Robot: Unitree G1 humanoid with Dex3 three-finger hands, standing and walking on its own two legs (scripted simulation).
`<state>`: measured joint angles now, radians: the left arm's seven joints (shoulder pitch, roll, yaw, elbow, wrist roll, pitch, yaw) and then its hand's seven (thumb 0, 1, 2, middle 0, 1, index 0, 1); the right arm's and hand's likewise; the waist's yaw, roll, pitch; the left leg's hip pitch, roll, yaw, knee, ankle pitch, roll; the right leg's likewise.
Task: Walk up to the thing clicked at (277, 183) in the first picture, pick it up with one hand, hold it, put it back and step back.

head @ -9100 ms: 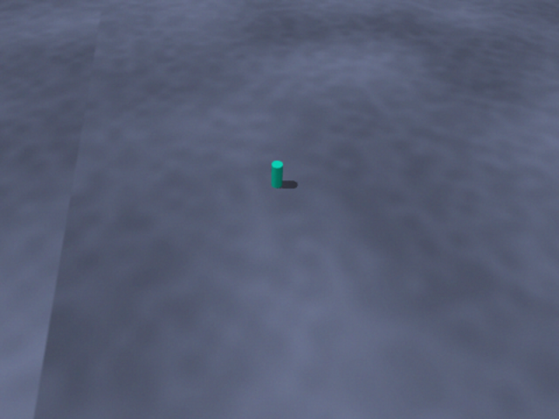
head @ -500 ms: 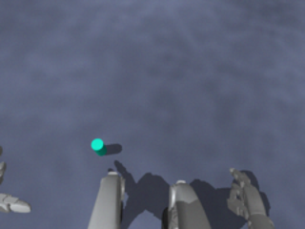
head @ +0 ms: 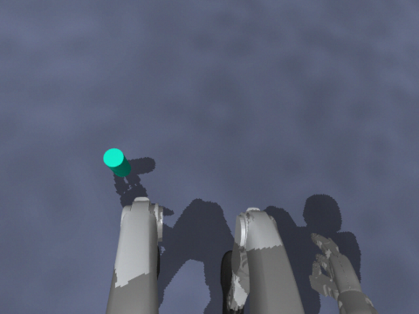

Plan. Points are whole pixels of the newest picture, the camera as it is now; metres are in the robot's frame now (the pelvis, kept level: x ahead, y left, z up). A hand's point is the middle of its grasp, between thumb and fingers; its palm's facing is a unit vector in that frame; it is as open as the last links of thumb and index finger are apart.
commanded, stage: go down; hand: left
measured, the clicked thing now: (118, 163) +0.44 +0.27 -0.40
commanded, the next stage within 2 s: approach in 1.12 s
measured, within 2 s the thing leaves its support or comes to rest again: neither
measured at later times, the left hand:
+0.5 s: hand out of the picture +0.31 +0.43 -0.07, palm faces +0.27 -0.96 -0.10, open 17.4 cm
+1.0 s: hand out of the picture +0.33 +0.44 -0.08, palm faces +0.27 -0.96 -0.08, open 17.4 cm
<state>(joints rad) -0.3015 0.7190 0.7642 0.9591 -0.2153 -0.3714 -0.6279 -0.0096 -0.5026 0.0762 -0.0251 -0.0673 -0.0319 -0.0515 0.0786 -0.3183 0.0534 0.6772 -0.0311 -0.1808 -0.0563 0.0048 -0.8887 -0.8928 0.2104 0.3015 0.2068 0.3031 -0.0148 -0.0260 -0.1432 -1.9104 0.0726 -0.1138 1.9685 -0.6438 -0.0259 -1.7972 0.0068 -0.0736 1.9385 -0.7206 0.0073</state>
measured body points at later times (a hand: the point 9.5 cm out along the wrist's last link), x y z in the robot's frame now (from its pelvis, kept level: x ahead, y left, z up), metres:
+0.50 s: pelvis -0.01 +0.00 -0.06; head +0.19 +0.07 +0.34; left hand +0.29 +0.48 -0.06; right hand +0.18 -0.27 -0.16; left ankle +0.08 +0.14 -0.43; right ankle +0.07 -0.13 -0.43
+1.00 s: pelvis -0.01 +0.00 -0.09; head +0.20 +0.07 +0.30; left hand +0.31 +0.49 -0.07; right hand +0.17 -0.27 -0.19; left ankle +0.08 +0.14 -0.43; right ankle +0.07 -0.13 -0.43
